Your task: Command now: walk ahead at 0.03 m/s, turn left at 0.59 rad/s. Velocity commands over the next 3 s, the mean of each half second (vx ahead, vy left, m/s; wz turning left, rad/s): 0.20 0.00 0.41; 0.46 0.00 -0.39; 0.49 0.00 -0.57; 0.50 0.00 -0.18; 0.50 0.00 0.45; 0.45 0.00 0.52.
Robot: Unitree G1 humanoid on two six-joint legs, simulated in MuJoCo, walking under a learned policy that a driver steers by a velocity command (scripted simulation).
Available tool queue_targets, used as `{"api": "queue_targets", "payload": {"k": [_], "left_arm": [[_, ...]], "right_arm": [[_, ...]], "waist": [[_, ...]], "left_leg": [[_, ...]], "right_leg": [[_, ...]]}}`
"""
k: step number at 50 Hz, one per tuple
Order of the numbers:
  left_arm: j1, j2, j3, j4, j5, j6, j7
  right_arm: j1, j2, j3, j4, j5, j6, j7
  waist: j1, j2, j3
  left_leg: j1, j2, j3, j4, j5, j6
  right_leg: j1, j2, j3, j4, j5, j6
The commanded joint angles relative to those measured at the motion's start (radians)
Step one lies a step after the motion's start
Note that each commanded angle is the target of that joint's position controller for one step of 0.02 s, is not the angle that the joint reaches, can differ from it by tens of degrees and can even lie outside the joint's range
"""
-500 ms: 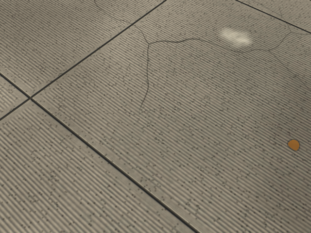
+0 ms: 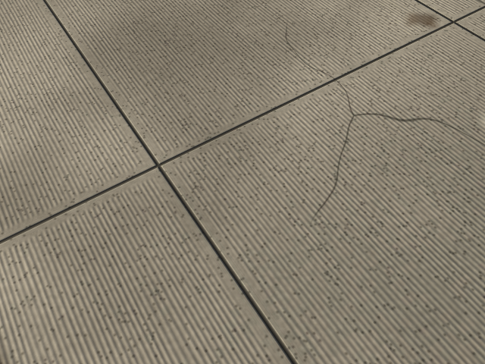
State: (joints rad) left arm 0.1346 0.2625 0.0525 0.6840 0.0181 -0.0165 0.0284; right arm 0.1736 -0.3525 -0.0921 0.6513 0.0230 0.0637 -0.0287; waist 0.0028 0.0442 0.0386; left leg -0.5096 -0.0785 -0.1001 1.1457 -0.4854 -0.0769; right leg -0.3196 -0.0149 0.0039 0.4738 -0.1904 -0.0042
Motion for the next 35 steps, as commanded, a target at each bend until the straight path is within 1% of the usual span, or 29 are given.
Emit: {"api": "queue_targets", "payload": {"k": [1, 3, 5, 6, 7, 8, 9, 10, 11, 12, 13, 14, 15, 16, 17, 18, 19, 20, 22, 24, 26, 28, 31, 33, 34, 35], "left_arm": [[-0.011, 0.152, 0.043, -0.056, 0.003, 0.008, 0.014], [0.0, 0.169, 0.052, -0.05, 0.002, 0.014, 0.017], [-0.012, 0.191, 0.061, -0.049, -0.004, 0.018, 0.013], [-0.019, 0.199, 0.065, -0.048, -0.008, 0.019, 0.01], [-0.012, 0.207, 0.069, -0.044, -0.014, 0.02, 0.006], [-0.005, 0.214, 0.072, -0.04, -0.021, 0.019, 0.002], [-0.001, 0.223, 0.075, -0.034, -0.03, 0.016, -0.003], [-0.011, 0.227, 0.076, -0.031, -0.04, 0.014, -0.006], [-0.026, 0.22, 0.074, -0.027, -0.048, 0.012, -0.008], [-0.016, 0.187, 0.066, -0.017, -0.046, 0.01, -0.009], [-0.02, 0.125, 0.05, -0.014, -0.035, 0.007, -0.016], [-0.048, 0.034, 0.02, -0.049, 0.006, 0.002, -0.031], [-0.12, 0.102, 0.037, -0.105, -0.028, -0.025, -0.031], [-0.15, 0.176, 0.056, -0.096, -0.058, -0.042, -0.035], [-0.119, 0.191, 0.063, -0.074, -0.057, -0.049, -0.039], [-0.085, 0.175, 0.061, -0.035, -0.038, -0.05, -0.038], [-0.062, 0.168, 0.06, -0.02, -0.025, -0.05, -0.042], [-0.05, 0.152, 0.057, -0.004, -0.028, -0.052, -0.048], [-0.039, 0.127, 0.049, 0.014, -0.036, -0.05, -0.055], [-0.049, 0.109, 0.041, 0.016, -0.041, -0.046, -0.058], [-0.073, 0.096, 0.034, 0.007, -0.046, -0.046, -0.064], [-0.107, 0.088, 0.027, -0.008, -0.05, -0.048, -0.073], [-0.168, 0.068, 0.012, -0.037, -0.047, -0.055, -0.091], [-0.207, 0.055, 0.002, -0.062, -0.045, -0.062, -0.107], [-0.214, 0.056, 0.001, -0.072, -0.045, -0.065, -0.114], [-0.204, 0.065, 0.005, -0.078, -0.044, -0.067, -0.118]], "right_arm": [[0.014, -0.043, -0.017, -0.075, 0.008, 0.003, 0.001], [-0.016, -0.033, -0.011, -0.096, 0.002, 0.0, 0.007], [-0.027, -0.028, -0.007, -0.108, -0.002, -0.001, 0.016], [-0.025, -0.031, -0.008, -0.11, -0.003, 0.0, 0.021], [-0.02, -0.036, -0.009, -0.111, -0.001, 0.002, 0.027], [-0.019, -0.041, -0.011, -0.112, 0.0, 0.004, 0.033], [-0.013, -0.045, -0.014, -0.113, 0.001, 0.004, 0.039], [0.011, -0.046, -0.017, -0.106, 0.001, 0.002, 0.045], [0.063, -0.042, -0.02, -0.082, 0.001, -0.003, 0.05], [0.143, -0.048, -0.028, -0.04, 0.003, -0.009, 0.05], [0.254, -0.073, -0.042, 0.002, 0.008, -0.017, 0.043], [0.315, -0.168, -0.053, -0.006, 0.003, -0.032, 0.029], [0.275, -0.207, -0.052, -0.044, -0.029, -0.068, 0.042], [0.216, -0.132, -0.03, -0.043, -0.034, -0.094, 0.043], [0.177, -0.089, -0.013, -0.034, -0.027, -0.108, 0.038], [0.151, -0.064, -0.001, -0.036, -0.023, -0.114, 0.033], [0.135, -0.062, 0.003, -0.032, -0.021, -0.116, 0.027], [0.147, -0.06, 0.006, -0.029, -0.029, -0.121, 0.021], [0.185, -0.055, 0.006, -0.008, -0.034, -0.132, 0.015], [0.211, -0.053, 0.007, 0.011, -0.037, -0.135, 0.013], [0.216, -0.056, 0.006, 0.024, -0.039, -0.137, 0.013], [0.217, -0.062, 0.004, 0.037, -0.038, -0.141, 0.012], [0.241, -0.066, 0.001, 0.067, -0.028, -0.141, 0.011], [0.261, -0.07, 0.0, 0.088, -0.021, -0.133, 0.008], [0.263, -0.075, -0.001, 0.094, -0.02, -0.128, 0.006], [0.256, -0.086, -0.003, 0.096, -0.021, -0.124, 0.002]], "waist": [[0.002, -0.218, -0.104], [0.02, -0.232, -0.129], [0.026, -0.238, -0.147], [0.026, -0.244, -0.149], [0.031, -0.242, -0.158], [0.034, -0.241, -0.149], [0.03, -0.242, -0.134], [0.011, -0.237, -0.117], [-0.021, -0.222, -0.109], [-0.046, -0.185, -0.113], [-0.081, -0.057, -0.11], [-0.073, 0.234, -0.083], [-0.103, 0.244, -0.066], [-0.086, 0.158, 0.021], [-0.057, 0.148, 0.056], [-0.042, 0.114, 0.045], [-0.031, 0.106, 0.043], [-0.03, 0.099, 0.03], [-0.038, 0.059, 0.007], [-0.049, 0.042, 0.013], [-0.061, 0.047, 0.036], [-0.075, 0.05, 0.067], [-0.098, 0.029, 0.108], [-0.108, 0.022, 0.117], [-0.102, 0.028, 0.107], [-0.085, 0.047, 0.079]], "left_leg": [[-0.08, 0.052, 0.053, -0.031, 0.054, -0.032], [-0.046, 0.08, 0.066, -0.13, 0.057, -0.031], [0.028, 0.1, 0.088, -0.233, 0.075, -0.017], [0.064, 0.103, 0.102, -0.278, 0.084, -0.009], [0.094, 0.103, 0.12, -0.322, 0.093, 0.004], [0.121, 0.103, 0.134, -0.367, 0.1, 0.022], [0.151, 0.1, 0.149, -0.417, 0.109, 0.044], [0.201, 0.095, 0.166, -0.486, 0.137, 0.071], [0.287, 0.079, 0.19, -0.58, 0.182, 0.1], [0.406, 0.049, 0.202, -0.629, 0.173, 0.128], [0.549, 0.1, 0.086, -0.708, 0.108, 0.175], [0.637, 0.365, -0.338, -0.78, 0.111, 0.274], [0.536, 0.468, -0.629, -0.954, -0.141, 0.433], [0.506, 0.445, -0.551, -1.007, -0.217, 0.4], [0.499, 0.408, -0.446, -0.999, -0.148, 0.352], [0.497, 0.362, -0.35, -0.985, -0.042, 0.311], [0.492, 0.33, -0.268, -0.994, 0.064, 0.285], [0.491, 0.311, -0.205, -1.001, 0.178, 0.269], [0.531, 0.298, -0.108, -1.002, 0.348, 0.251], [0.545, 0.289, -0.031, -1.008, 0.425, 0.239], [0.526, 0.281, 0.034, -1.025, 0.45, 0.23], [0.506, 0.286, 0.084, -1.049, 0.456, 0.224], [0.545, 0.311, 0.135, -1.051, 0.521, 0.221], [0.6, 0.328, 0.163, -1.017, 0.631, 0.217], [0.627, 0.333, 0.179, -0.981, 0.746, 0.211], [0.648, 0.334, 0.197, -0.924, 0.943, 0.202]], "right_leg": [[0.202, -0.22, 0.139, -0.133, 0.411, -0.2], [0.233, -0.248, 0.118, -0.131, 0.413, -0.216], [0.22, -0.268, 0.09, -0.135, 0.399, -0.219], [0.209, -0.275, 0.078, -0.136, 0.385, -0.218], [0.2, -0.281, 0.07, -0.151, 0.273, -0.213], [0.18, -0.285, 0.07, -0.169, 0.122, -0.205], [0.15, -0.288, 0.074, -0.185, -0.027, -0.195], [0.109, -0.289, 0.071, -0.188, -0.141, -0.179], [0.055, -0.277, 0.047, -0.163, -0.226, -0.155], [-0.022, -0.244, 0.003, -0.094, -0.296, -0.121], [-0.166, -0.186, -0.088, 0.118, -0.355, -0.056], [-0.441, -0.065, -0.152, 0.551, -0.503, 0.03], [-0.6, 0.002, 0.017, 0.637, -0.449, 0.018], [-0.62, -0.055, 0.049, 0.654, -0.318, -0.005], [-0.625, -0.078, 0.047, 0.626, -0.194, -0.015], [-0.583, -0.099, 0.048, 0.603, -0.116, -0.009], [-0.55, -0.105, 0.043, 0.57, -0.04, 0.002], [-0.518, -0.1, 0.031, 0.567, 0.029, 0.009], [-0.515, -0.092, 0.026, 0.535, 0.119, 0.019], [-0.52, -0.079, 0.034, 0.48, 0.172, 0.027], [-0.495, -0.059, 0.043, 0.391, 0.227, 0.031], [-0.463, -0.042, 0.032, 0.298, 0.273, 0.028], [-0.452, -0.032, -0.002, 0.186, 0.28, 0.004], [-0.449, -0.018, -0.037, 0.129, 0.239, -0.021], [-0.429, -0.005, -0.058, 0.107, 0.204, -0.038], [-0.383, 0.02, -0.085, 0.097, 0.162, -0.059]]}}
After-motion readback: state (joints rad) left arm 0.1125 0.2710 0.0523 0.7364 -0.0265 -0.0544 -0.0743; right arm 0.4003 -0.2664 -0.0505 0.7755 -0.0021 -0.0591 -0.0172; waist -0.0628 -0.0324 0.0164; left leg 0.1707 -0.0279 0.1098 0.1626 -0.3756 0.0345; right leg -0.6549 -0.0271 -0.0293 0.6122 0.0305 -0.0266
